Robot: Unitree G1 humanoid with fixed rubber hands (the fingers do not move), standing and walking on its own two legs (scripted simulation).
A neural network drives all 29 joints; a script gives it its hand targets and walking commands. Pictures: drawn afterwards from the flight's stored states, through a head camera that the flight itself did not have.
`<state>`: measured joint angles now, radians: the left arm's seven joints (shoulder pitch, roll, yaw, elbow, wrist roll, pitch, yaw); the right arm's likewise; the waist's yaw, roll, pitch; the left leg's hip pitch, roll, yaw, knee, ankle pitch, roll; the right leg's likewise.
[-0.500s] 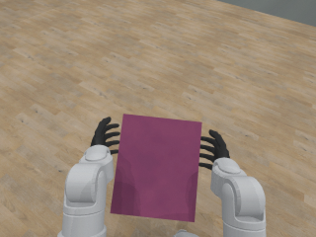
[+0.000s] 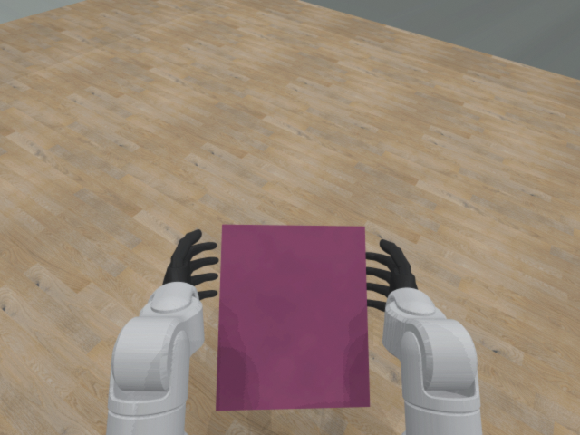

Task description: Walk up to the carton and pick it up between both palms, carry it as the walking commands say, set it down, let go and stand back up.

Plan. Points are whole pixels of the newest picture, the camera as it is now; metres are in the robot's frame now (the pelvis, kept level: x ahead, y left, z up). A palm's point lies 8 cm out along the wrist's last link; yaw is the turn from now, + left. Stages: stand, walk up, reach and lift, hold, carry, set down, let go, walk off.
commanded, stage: carry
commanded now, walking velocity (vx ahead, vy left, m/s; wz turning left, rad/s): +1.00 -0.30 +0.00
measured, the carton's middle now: (288, 305) +0.31 +0.01 -0.01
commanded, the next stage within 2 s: none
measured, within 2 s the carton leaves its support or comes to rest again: neither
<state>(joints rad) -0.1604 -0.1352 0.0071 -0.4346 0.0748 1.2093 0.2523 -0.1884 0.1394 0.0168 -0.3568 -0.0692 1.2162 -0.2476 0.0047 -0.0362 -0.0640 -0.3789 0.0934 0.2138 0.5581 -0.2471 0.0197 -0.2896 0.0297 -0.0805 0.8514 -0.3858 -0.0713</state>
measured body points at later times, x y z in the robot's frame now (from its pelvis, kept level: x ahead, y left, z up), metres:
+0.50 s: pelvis +0.44 -0.12 +0.00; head +0.50 -0.12 +0.45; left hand +0.72 +0.04 +0.06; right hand +0.74 -0.23 +0.05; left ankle +0.38 +0.00 -0.66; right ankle +0.42 -0.21 -0.73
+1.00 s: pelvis +0.93 -0.25 -0.01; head +0.97 -0.24 +0.43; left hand +1.24 -0.11 +0.08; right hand +1.22 -0.38 +0.07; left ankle +0.71 -0.08 -0.68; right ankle +1.05 -0.34 -0.73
